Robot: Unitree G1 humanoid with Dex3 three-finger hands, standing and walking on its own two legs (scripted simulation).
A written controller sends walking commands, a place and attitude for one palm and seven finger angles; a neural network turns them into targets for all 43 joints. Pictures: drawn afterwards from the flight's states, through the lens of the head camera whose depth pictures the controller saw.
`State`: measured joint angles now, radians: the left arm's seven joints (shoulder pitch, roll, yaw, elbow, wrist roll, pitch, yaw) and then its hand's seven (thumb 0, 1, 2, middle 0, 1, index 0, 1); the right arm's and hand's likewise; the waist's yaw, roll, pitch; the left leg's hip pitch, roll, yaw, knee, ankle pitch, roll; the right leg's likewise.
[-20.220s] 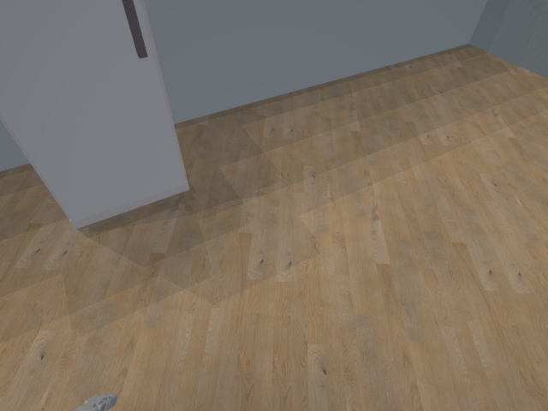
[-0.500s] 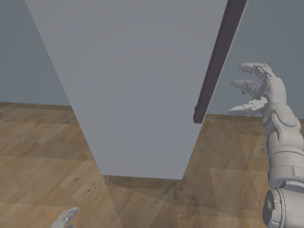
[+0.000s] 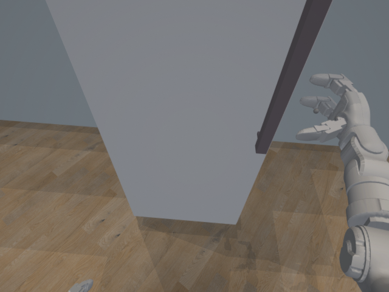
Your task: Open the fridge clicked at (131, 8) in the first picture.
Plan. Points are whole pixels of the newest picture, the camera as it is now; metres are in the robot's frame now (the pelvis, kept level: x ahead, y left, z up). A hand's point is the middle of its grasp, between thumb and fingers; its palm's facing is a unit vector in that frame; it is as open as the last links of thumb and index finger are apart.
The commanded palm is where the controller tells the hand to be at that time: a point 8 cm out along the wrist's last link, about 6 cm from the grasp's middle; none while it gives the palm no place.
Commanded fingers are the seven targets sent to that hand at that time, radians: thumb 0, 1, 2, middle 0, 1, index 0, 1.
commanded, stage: feel for the door with the fingertips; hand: right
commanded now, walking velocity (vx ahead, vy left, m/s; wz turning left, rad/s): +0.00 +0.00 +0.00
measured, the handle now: (289, 63) +0.51 -0.12 +0.23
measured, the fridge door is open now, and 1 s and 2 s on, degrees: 0 0 0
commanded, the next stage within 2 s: slide the fingers in behind the handle in 0.82 s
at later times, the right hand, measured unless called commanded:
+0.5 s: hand (300, 105) +0.46 -0.15 +0.17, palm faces +0.01 +1.00 +0.00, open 14.0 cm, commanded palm +0.43 -0.20 +0.17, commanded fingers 0.00 0.50 -0.30 0.30 1.20 0.30 1.20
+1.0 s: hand (299, 104) +0.47 -0.16 +0.16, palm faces -0.01 +1.00 +0.00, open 13.7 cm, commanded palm +0.45 -0.20 +0.17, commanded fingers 0.00 0.50 -0.30 0.30 1.20 0.30 1.20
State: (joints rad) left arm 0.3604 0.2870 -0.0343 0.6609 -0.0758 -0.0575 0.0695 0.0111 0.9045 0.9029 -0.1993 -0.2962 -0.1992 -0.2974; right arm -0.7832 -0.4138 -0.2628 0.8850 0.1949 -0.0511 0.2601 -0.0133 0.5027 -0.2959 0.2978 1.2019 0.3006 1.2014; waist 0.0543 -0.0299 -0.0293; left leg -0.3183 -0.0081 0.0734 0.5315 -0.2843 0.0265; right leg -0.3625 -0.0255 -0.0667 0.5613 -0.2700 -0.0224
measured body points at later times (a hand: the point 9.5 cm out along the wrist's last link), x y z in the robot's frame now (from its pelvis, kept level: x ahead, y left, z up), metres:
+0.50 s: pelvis +0.01 +0.00 +0.00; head +0.03 +0.01 +0.45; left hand +0.11 +0.26 -0.11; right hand +0.45 -0.21 +0.17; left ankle -0.01 +0.10 -0.73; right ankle +0.01 -0.10 -0.73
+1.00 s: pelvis +0.00 +0.00 +0.00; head +0.03 +0.01 +0.45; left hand +0.06 +0.27 -0.12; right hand +0.46 -0.21 +0.17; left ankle -0.01 +0.10 -0.73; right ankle +0.01 -0.10 -0.73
